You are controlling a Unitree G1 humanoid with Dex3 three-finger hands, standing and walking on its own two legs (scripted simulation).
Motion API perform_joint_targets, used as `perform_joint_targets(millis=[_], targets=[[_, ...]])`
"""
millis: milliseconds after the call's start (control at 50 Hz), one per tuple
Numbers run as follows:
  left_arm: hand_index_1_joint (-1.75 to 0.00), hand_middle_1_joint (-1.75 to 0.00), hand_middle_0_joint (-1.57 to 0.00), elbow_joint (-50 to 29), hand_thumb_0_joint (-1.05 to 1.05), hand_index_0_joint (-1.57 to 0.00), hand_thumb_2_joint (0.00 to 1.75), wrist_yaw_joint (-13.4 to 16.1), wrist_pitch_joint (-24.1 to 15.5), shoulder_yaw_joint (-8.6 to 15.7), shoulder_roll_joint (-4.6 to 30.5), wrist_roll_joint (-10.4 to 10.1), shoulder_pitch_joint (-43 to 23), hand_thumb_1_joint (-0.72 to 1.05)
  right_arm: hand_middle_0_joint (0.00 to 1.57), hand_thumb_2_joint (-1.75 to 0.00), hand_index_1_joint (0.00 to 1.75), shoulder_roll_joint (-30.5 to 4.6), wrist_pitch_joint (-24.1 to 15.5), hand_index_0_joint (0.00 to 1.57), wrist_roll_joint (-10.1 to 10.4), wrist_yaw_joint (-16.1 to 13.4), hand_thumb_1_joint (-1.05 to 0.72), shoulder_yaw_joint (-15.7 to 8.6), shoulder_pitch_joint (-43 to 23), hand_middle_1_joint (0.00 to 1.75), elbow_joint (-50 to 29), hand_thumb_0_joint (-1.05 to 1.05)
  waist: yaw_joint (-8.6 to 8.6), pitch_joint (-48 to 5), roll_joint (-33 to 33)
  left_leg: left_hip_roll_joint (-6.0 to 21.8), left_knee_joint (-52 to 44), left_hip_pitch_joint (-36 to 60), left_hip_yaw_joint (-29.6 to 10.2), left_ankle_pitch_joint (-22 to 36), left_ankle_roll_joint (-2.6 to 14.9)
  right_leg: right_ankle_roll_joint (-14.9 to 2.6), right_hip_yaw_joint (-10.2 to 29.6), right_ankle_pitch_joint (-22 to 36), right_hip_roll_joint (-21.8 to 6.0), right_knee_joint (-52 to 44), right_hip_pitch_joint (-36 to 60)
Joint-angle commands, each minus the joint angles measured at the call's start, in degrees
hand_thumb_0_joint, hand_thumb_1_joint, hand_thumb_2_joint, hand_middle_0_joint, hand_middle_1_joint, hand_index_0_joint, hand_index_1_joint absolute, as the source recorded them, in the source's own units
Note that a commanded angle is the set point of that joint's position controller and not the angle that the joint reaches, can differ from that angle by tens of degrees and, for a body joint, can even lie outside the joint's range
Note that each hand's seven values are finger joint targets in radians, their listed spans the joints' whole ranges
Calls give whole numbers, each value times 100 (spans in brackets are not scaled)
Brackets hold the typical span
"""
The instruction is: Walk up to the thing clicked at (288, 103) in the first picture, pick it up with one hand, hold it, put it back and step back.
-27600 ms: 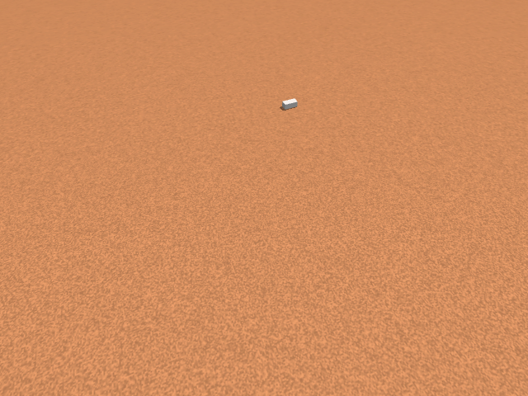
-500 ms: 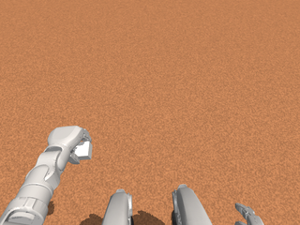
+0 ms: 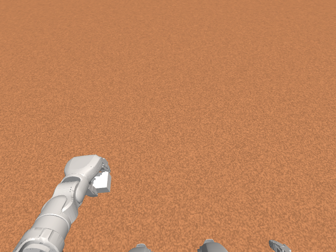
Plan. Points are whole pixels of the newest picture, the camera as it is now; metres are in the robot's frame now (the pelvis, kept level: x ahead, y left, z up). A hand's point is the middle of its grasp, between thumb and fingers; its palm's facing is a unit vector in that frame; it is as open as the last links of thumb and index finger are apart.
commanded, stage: hold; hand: left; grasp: from above
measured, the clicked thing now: (92, 183) +0.33 +0.23 -0.10
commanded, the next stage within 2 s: crouch in 1.96 s
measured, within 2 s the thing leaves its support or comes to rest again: neither
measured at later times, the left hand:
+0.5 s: hand (84, 174) +0.32 +0.22 -0.02, palm faces -0.46 -0.04 -0.88, open 7.5 cm
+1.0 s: hand (83, 179) +0.30 +0.21 +0.00, palm faces -0.45 -0.04 -0.89, open 7.5 cm
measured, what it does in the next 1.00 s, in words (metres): stands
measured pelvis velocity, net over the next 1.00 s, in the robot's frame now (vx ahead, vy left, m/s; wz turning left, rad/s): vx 0.01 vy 0.00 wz -0.01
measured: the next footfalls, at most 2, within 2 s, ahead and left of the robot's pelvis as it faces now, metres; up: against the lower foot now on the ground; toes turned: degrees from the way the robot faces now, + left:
none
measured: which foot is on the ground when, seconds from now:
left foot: down 0.00-1.00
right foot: down 0.00-1.00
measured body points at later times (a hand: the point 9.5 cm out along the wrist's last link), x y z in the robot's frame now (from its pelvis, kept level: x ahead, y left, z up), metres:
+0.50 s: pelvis +0.02 +0.00 +0.03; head +0.05 -0.01 +0.47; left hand +0.34 +0.22 +0.03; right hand +0.14 -0.26 -0.09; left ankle +0.03 +0.13 -0.69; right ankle +0.04 -0.14 -0.69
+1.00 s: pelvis +0.01 +0.00 +0.03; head +0.02 -0.03 +0.48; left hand +0.32 +0.21 +0.05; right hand +0.15 -0.26 -0.08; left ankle +0.03 +0.13 -0.69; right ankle +0.04 -0.14 -0.69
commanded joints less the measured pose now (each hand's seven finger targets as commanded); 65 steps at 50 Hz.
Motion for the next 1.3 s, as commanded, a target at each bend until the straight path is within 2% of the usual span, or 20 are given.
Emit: perform_joint_targets(millis=[0,20,40,80,160,340,380,400,440,520,560,580,660,760,880,940,1140,1220,1240,1280], targets=[[-24,-26,-118,-1113,0,-120,32,185,-71,454,1209,-10,-1593,84,20,-90,30,-794,-142,20,0,-71,-90,-302,-3,30,-594,0,37,-1719,-11,-260,-989,1400,54,1339,102,-224,-88,1160,251,-985,1119],[-25,-26,-117,-1034,0,-119,33,175,-63,475,1241,24,-1484,83,20,-90,30,-787,-122,20,-1,-76,-90,-299,5,30,-576,0,45,-1691,-104,-263,-999,1404,57,1444,117,-215,-85,1268,257,-1027,1199],[-26,-28,-117,-1232,0,-119,34,168,-87,416,1159,-3,-1723,83,20,-90,30,-779,-119,20,-15,-73,-90,-300,12,30,-562,0,0,-1751,-39,-257,-1032,1494,63,1495,105,-216,-79,1320,258,-1040,1224],[-25,-28,-116,-1168,0,-119,33,178,-69,532,1320,48,-1597,82,20,-90,30,-798,-96,20,-4,-69,-90,-311,-53,30,-601,0,87,-1688,24,-272,-1136,1618,91,1561,105,-217,-87,1367,245,-1146,1329],[-23,-25,-116,-1165,0,-118,31,60,-96,434,1220,86,-1499,81,20,-90,30,-803,-53,20,14,-63,-90,-318,-97,30,-582,0,75,-1491,-48,-252,-1312,1758,81,1671,86,-235,-118,1399,276,-1261,1401],[-23,-24,-116,-1556,0,-118,34,-189,-150,489,1277,19,-1414,81,20,-90,30,-822,15,20,36,-59,-90,-315,-254,30,-723,0,145,-1520,-14,-254,-1520,2126,123,2040,79,-236,-120,1687,283,-1426,1730],[-23,-25,-117,-1618,0,-119,33,-220,-155,420,1188,13,-1453,83,20,-90,30,-801,26,20,40,-59,-90,-298,-282,30,-770,0,115,-1376,-53,-259,-1565,2075,119,1948,88,-225,-108,1645,281,-1482,1751],[-23,-25,-116,-1673,0,-119,32,-233,-167,508,1293,5,-1425,83,20,-90,30,-812,25,20,42,-61,-90,-300,-307,30,-769,0,181,-1403,17,-265,-1609,2119,129,1908,78,-238,-118,1574,277,-1504,1769],[-23,-25,-116,-1697,0,-118,32,-279,-184,503,1288,-1,-1426,81,20,-90,30,-808,31,20,42,-67,-90,-295,-364,30,-796,0,152,-1367,26,-247,-1644,2171,125,1896,74,-237,-116,1537,285,-1529,1716],[-23,-25,-116,-1775,0,-119,32,-339,-206,569,1332,-9,-1263,82,20,-90,30,-794,38,20,46,-78,-90,-284,-453,30,-854,0,240,-1328,-25,-280,-1690,2195,146,1885,92,-222,-95,1550,263,-1602,1850],[-22,-25,-116,-1803,0,-119,31,-365,-200,512,1261,-5,-1259,83,20,-90,30,-789,33,20,46,-83,-90,-268,-466,30,-869,0,175,-1259,-60,-269,-1717,2179,126,1833,94,-218,-95,1505,274,-1612,1812],[-22,-24,-117,-1840,0,-120,29,-379,-195,519,1263,-20,-1179,84,20,-90,30,-792,37,20,54,-85,-90,-265,-504,30,-897,0,232,-1208,-101,-278,-1752,2188,134,1808,96,-219,-98,1484,269,-1646,1857],[-24,-27,-117,-1926,0,-119,31,-428,-186,557,1310,-19,-1214,84,20,-90,30,-787,39,20,44,-99,-90,-258,-554,30,-910,0,202,-1225,-126,-287,-1780,2218,165,1742,126,-200,-75,1452,251,-1702,1857],[-26,-29,-117,-2166,0,-120,32,-441,-201,583,1311,-48,-1229,84,20,-90,30,-779,39,20,56,-103,-90,-246,-642,30,-974,0,280,-1188,-78,-295,-1880,2281,174,1604,112,-212,-81,1279,255,-1773,1914],[-27,-30,-116,-2233,0,-119,31,-468,-193,605,1334,-70,-1203,83,20,-90,30,-783,19,20,64,-122,-90,-234,-708,30,-999,0,238,-1137,-135,-292,-1967,2365,185,1485,134,-194,-67,1174,243,-1858,1920],[-26,-28,-116,-2238,0,-118,33,-481,-168,580,1290,-69,-1104,81,20,-90,30,-759,11,20,73,-133,-91,-221,-763,30,-1015,0,298,-1130,-233,-323,-1983,2396,223,1491,150,-173,-57,1190,221,-1929,1994],[-28,-31,-115,-2357,0,-118,33,-566,-141,576,1288,-64,-996,81,20,-90,30,-753,4,20,98,-149,-91,-191,-858,30,-1060,0,318,-980,-172,-321,-2182,2534,262,1438,148,-189,-55,1112,220,-2087,2108],[-29,-32,-112,-2441,0,-116,31,-614,-141,559,1303,-103,-1090,79,20,-90,30,-741,-1,20,102,-155,-91,-161,-913,30,-1084,0,320,-849,-143,-314,-2304,2534,232,1234,145,-197,-60,906,224,-2184,2100],[-28,-31,-113,-2472,0,-116,29,-620,-165,632,1389,-118,-1103,79,20,-90,30,-748,-7,20,111,-153,-91,-167,-932,30,-1097,0,359,-859,-120,-305,-2349,2543,229,1167,142,-208,-71,817,230,-2208,2158],[-29,-33,-112,-2394,0,-116,29,-639,-150,592,1299,-134,-937,80,20,-90,30,-723,-6,20,118,-155,-91,-157,-963,30,-1120,0,359,-812,-141,-304,-2390,2563,228,1171,142,-206,-72,827,228,-2228,2185]])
